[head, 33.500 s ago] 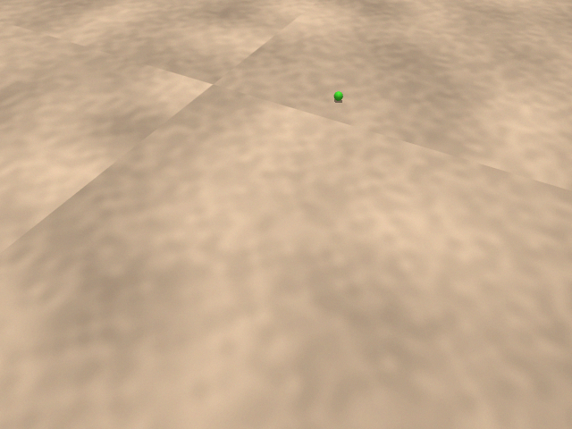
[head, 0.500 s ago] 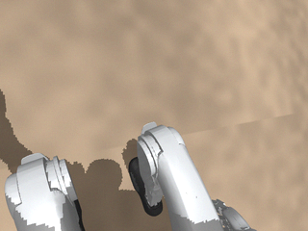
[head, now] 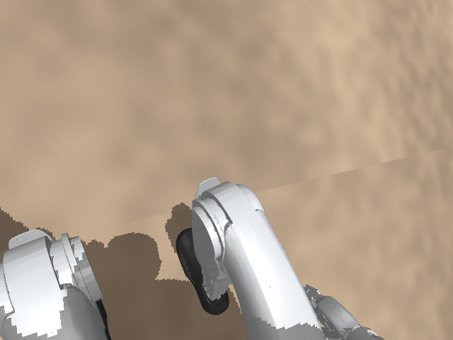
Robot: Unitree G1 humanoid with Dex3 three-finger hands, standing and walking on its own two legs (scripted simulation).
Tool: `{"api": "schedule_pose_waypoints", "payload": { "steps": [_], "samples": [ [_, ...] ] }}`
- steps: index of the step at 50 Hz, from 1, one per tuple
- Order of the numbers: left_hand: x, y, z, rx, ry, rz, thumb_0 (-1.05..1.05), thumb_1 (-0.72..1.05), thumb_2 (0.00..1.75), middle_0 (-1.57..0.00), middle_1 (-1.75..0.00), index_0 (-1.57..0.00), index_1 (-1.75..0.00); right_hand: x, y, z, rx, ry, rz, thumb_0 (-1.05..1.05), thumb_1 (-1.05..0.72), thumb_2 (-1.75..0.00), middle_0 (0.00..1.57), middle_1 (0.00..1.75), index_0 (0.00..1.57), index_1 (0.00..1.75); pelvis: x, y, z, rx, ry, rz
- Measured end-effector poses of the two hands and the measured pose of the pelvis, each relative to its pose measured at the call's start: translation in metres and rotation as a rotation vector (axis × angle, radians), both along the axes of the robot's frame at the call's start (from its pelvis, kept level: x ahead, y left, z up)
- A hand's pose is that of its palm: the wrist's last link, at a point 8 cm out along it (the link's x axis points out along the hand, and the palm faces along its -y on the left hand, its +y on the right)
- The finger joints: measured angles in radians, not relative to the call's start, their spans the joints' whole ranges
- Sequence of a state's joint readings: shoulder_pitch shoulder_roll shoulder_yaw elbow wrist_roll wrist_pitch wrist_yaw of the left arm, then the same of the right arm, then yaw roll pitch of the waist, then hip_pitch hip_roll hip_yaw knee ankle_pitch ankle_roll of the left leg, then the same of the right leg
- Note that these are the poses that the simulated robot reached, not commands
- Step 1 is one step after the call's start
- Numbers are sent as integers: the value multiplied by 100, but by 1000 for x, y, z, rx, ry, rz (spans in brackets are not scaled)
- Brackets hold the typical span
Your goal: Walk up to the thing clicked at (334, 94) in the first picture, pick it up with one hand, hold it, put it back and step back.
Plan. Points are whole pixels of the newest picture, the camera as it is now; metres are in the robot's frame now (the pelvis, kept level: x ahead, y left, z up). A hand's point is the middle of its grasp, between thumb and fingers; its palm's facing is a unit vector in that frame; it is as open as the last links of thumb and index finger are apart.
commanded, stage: rest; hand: left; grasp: from above
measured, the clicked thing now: out of the picture +0.47 +0.34 -0.26
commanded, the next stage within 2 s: open in 0.88 s
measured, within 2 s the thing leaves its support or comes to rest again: rests again in 0.82 s
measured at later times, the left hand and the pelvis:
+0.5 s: hand out of the picture +0.45 +0.33 -0.25, palm faces -0.45 -0.15 -0.88, open 6.7 cm; pelvis +0.00 +0.00 +0.00, yaw -1 degrees
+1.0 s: hand out of the picture +0.46 +0.33 -0.26, palm faces -0.44 -0.15 -0.88, open 6.7 cm; pelvis +0.00 +0.00 +0.00, yaw -2 degrees
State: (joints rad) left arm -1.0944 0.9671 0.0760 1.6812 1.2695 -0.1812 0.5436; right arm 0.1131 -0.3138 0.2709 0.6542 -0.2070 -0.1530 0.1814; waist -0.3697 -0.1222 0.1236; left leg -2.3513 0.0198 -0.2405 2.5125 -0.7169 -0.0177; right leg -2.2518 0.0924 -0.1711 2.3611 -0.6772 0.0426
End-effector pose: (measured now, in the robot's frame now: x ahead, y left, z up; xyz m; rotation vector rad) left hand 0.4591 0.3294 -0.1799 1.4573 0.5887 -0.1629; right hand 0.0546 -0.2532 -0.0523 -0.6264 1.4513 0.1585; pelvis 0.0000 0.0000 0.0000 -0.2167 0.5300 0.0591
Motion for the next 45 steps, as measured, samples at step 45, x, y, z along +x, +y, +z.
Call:
{"api": "schedule_pose_waypoints", "payload": {
  "steps": [45],
  "samples": [
    [4, -1, -25, -6, -2, 13, -3, 34, 32, -76, -55, -96, -54, -10, 7, 13, 14, 36, 67, 0, -91, -90, 20, 30, 20, 30, -3, 3, -1, -29, -37, -20]
  ]
}}
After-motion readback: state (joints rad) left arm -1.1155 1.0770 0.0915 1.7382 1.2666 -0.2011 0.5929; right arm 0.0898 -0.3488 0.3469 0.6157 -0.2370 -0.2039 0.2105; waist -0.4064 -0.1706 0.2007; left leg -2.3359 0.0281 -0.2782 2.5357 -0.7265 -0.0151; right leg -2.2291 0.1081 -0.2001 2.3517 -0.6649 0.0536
